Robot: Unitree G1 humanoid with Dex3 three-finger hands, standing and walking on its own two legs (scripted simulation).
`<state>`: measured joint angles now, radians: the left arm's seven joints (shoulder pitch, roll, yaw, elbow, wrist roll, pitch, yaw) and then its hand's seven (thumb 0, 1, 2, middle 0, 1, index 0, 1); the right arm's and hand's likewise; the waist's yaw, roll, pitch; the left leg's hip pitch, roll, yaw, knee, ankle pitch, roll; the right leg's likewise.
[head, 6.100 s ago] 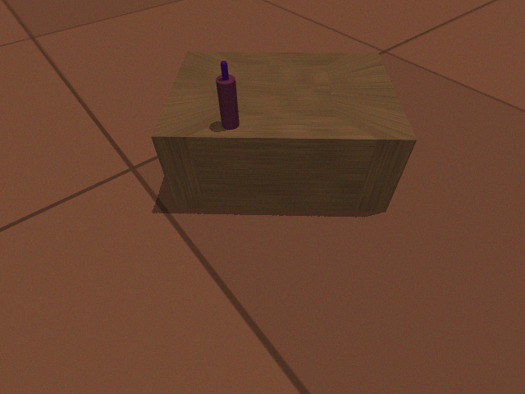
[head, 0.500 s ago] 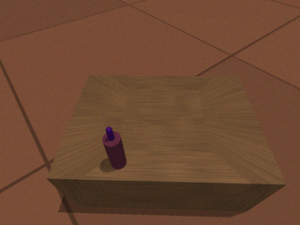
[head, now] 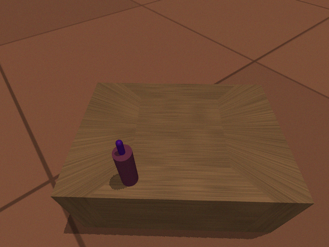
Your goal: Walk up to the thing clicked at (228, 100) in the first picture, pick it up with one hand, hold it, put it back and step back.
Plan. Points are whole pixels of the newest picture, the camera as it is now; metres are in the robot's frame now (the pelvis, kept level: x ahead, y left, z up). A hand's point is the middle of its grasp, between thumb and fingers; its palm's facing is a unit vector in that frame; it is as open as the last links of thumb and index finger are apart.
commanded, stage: stand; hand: left
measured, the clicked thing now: (125, 162) +0.45 +0.19 -0.20
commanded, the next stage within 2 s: go down in 0.56 s
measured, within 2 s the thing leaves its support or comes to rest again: neither
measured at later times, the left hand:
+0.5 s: hand out of the picture +0.07 +0.26 -0.16, palm faces -0.04 -0.94 -0.35, open 7.4 cm
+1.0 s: hand out of the picture +0.15 +0.25 -0.15, palm faces +0.03 -0.95 -0.32, open 13.0 cm
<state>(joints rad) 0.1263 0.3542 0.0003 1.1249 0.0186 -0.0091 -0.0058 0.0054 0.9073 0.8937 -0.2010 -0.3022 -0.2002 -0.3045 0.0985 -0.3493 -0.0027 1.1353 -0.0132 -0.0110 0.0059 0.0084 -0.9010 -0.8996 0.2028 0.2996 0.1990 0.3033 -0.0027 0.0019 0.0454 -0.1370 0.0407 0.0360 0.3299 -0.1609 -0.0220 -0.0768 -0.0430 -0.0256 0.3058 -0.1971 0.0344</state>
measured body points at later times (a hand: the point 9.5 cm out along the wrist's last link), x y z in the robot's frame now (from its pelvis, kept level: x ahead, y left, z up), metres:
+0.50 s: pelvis +0.00 +0.00 +0.00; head +0.01 +0.00 +0.45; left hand +0.07 +0.30 -0.13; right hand +0.08 -0.30 -0.13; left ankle +0.01 +0.13 -0.75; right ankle -0.02 -0.14 -0.75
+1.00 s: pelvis -0.01 +0.00 -0.02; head +0.03 +0.00 +0.43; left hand +0.15 +0.30 -0.12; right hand +0.15 -0.29 -0.11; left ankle +0.01 +0.13 -0.75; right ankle -0.02 -0.14 -0.75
